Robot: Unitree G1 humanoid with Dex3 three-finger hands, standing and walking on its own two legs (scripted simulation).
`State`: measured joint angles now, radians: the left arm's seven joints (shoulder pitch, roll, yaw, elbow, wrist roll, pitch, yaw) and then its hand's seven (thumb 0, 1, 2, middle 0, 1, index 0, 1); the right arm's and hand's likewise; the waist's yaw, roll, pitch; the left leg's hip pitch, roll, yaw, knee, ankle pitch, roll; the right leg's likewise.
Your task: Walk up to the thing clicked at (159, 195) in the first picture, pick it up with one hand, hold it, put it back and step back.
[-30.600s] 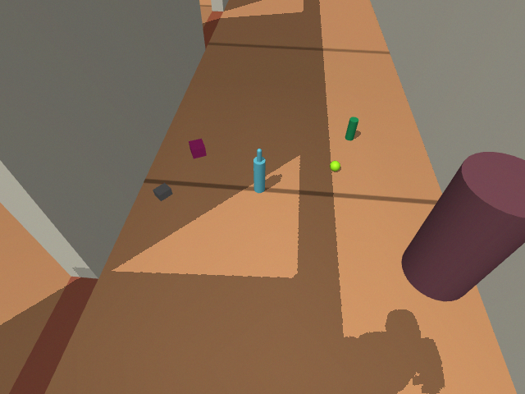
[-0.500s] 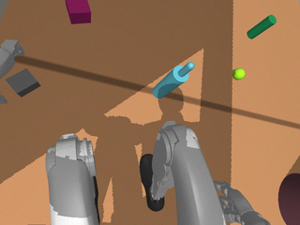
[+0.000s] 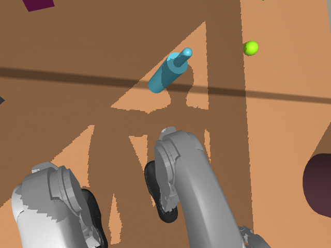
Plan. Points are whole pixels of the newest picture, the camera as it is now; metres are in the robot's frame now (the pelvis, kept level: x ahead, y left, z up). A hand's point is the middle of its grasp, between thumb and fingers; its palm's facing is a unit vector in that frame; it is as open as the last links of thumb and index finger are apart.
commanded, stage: home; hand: left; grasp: from above
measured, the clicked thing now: out of the picture +0.50 +0.35 -0.31
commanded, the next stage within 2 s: none
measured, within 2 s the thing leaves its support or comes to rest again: neither
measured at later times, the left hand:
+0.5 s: hand out of the picture +0.31 +0.31 +0.07, palm faces -0.08 -0.83 -0.54, open 7.6 cm
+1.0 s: hand out of the picture +0.24 +0.23 +0.27, palm faces +0.23 -0.95 -0.21, open 7.4 cm
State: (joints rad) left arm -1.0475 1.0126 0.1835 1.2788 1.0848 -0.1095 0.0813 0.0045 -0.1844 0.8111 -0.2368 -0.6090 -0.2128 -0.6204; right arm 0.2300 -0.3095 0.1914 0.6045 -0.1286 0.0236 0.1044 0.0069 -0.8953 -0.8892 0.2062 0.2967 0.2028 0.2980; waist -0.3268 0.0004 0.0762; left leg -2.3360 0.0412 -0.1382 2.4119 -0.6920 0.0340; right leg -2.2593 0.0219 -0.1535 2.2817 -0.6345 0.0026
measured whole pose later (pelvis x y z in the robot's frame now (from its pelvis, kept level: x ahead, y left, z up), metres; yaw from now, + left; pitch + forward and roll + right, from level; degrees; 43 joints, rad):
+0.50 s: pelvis +0.00 +0.01 +0.18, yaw +7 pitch +31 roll -7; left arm -0.27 0.51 0.09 0.48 0.27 0.15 -0.03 0.01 0.85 0.89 -0.22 -0.30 -0.21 -0.30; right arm 0.08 -0.27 0.02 0.56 0.03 -0.03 0.01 0.01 -0.91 -0.89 0.20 0.30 0.20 0.30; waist -0.07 0.02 -0.18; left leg -1.76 0.01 -0.06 1.84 -0.63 0.03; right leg -1.70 0.00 -0.09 1.76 -0.60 0.01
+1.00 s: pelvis +0.06 +0.00 +0.35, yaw +11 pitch +16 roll -4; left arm 0.27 0.25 0.09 0.11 -0.07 0.39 0.06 0.01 0.91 0.90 -0.21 -0.30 -0.20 -0.30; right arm 0.28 -0.23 0.04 0.57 0.04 -0.16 -0.17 0.02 -0.91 -0.89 0.21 0.30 0.20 0.30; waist -0.09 0.03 -0.17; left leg -0.95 0.03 -0.06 1.17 -0.51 0.00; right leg -0.90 0.02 -0.08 1.10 -0.49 -0.01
